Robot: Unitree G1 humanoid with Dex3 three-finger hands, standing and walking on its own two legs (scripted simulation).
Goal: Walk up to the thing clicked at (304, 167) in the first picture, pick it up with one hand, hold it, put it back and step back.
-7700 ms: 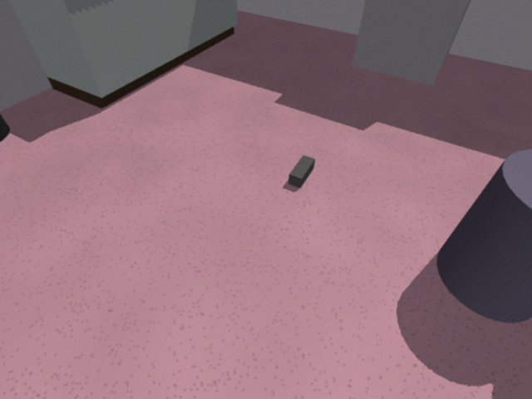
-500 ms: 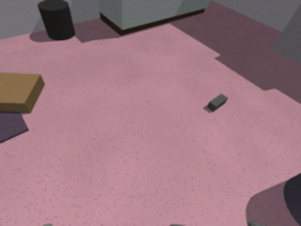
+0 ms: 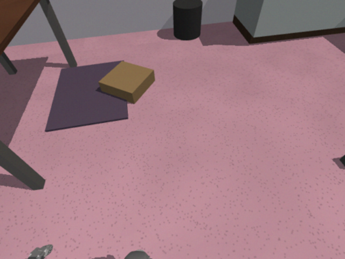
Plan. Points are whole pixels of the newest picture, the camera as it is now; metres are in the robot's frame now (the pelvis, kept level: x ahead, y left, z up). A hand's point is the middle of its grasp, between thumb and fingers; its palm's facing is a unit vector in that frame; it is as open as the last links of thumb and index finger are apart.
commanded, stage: walk up
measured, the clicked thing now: out of the picture +0.80 -1.16 -0.73
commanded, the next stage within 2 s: none
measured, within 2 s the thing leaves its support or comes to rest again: neither
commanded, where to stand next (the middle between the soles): +0.09 +0.04 m, yaw +46 degrees
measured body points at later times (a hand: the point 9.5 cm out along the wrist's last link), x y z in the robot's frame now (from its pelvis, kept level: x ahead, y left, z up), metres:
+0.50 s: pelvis +0.03 +0.03 -0.01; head +0.07 +0.06 +0.43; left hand +0.01 +0.37 -0.12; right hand +0.22 -0.24 -0.10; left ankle +0.01 +0.15 -0.73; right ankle +0.11 -0.09 -0.70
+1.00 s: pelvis +0.01 +0.01 -0.02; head +0.02 +0.04 +0.43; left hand -0.15 +0.32 -0.12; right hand +0.28 -0.20 -0.11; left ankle -0.04 +0.12 -0.74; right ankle +0.11 -0.08 -0.73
